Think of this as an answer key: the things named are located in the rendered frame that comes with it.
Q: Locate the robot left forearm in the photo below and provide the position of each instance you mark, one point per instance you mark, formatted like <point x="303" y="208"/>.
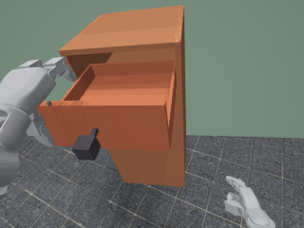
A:
<point x="14" y="124"/>

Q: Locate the right robot hand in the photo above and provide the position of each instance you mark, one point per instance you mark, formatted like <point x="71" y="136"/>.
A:
<point x="246" y="198"/>

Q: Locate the handle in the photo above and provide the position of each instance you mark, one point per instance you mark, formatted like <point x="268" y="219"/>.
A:
<point x="87" y="147"/>

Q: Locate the left robot hand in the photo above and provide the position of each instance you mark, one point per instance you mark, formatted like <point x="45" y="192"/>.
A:
<point x="28" y="86"/>

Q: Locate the drawer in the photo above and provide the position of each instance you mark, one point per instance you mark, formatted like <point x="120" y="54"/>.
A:
<point x="131" y="103"/>

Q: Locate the robot right forearm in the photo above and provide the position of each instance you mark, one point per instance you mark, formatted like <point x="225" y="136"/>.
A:
<point x="257" y="218"/>

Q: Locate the cabinet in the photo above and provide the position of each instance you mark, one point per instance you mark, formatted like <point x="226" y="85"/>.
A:
<point x="136" y="36"/>

